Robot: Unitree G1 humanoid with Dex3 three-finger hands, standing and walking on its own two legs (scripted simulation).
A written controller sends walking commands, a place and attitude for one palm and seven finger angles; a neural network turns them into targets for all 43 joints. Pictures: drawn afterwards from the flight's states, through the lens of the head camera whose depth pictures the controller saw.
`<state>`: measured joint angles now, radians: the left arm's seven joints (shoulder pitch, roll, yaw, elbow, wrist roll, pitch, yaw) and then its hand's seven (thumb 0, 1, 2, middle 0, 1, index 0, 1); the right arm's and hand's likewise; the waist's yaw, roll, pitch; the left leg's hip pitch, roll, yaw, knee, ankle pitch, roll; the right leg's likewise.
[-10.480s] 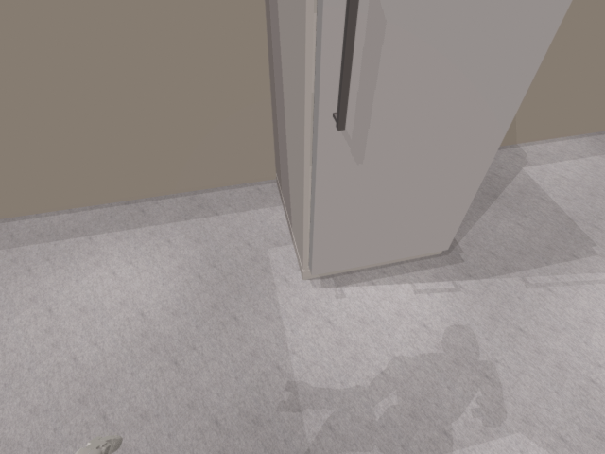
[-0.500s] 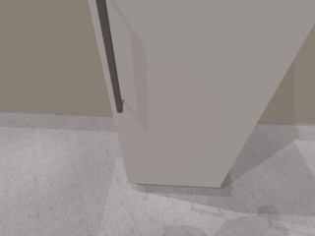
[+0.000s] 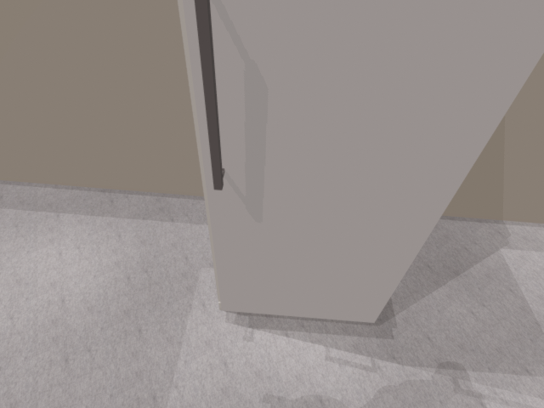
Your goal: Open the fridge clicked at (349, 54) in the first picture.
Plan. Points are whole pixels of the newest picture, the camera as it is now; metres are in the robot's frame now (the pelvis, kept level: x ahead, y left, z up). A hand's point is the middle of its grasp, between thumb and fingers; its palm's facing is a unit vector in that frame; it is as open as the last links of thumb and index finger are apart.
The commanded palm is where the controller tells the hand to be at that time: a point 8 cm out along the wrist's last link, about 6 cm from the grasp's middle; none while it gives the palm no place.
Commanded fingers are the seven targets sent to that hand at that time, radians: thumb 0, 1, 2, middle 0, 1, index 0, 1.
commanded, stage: come to a stop and stand still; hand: left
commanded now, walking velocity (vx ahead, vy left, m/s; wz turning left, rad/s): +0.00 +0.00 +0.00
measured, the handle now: (213, 104) +0.56 +0.14 +0.18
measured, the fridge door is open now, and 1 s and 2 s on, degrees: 0 0 0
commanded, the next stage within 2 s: none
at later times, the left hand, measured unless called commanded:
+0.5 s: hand out of the picture -0.01 +0.27 -0.17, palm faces +0.04 -0.96 -0.29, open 7.4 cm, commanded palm none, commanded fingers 0.00 0.90 0.90 -0.20 -0.30 -0.20 -0.30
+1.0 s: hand out of the picture -0.03 +0.30 -0.17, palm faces +0.07 -0.95 -0.29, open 7.4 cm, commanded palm none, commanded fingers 0.00 0.90 0.90 -0.20 -0.30 -0.20 -0.30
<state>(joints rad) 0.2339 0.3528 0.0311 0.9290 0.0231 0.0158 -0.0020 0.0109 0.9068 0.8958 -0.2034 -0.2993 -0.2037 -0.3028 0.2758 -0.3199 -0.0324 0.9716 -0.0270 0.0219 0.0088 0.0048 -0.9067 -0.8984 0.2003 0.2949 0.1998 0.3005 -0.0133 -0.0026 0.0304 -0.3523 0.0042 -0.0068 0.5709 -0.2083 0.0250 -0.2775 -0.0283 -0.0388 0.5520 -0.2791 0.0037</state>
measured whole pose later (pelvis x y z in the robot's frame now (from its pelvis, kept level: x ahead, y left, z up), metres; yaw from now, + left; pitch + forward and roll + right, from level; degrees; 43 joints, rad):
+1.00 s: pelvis -0.08 +0.06 +0.00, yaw +0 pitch -6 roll -1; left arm 0.26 0.31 0.07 1.01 0.02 0.04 0.02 0.01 0.91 0.90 -0.20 -0.30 -0.20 -0.30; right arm 0.27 -0.28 -0.05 1.07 -0.03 0.05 -0.01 0.00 -0.91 -0.90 0.20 0.29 0.20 0.30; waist 0.00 -0.03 0.03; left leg -0.31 -0.04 0.06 0.49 -0.11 0.08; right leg -0.35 0.01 0.02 0.96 -0.42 0.00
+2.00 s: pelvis -0.07 +0.09 +0.00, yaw +1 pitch +0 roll -2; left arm 0.10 0.15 0.04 0.97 0.03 0.01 0.04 0.01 0.91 0.90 -0.20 -0.30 -0.20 -0.30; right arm 0.24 -0.16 -0.06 1.06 -0.01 0.03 -0.03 0.00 -0.91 -0.90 0.20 0.29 0.20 0.30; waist -0.04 0.00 0.11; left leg -0.28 0.04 0.06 0.69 -0.42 -0.02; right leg -0.32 -0.05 -0.11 0.57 -0.23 0.01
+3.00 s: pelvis -0.06 +0.11 +0.01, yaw +0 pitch -1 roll +0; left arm 0.29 0.13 0.01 1.13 0.01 0.00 0.04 0.01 0.91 0.90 -0.20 -0.30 -0.20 -0.30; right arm 0.33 -0.10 0.00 1.17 -0.01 -0.01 -0.03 0.00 -0.91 -0.90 0.20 0.29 0.20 0.30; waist 0.00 -0.02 0.04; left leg -0.12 -0.02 0.12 0.38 -0.25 0.05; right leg -0.15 -0.06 -0.05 0.40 -0.24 0.04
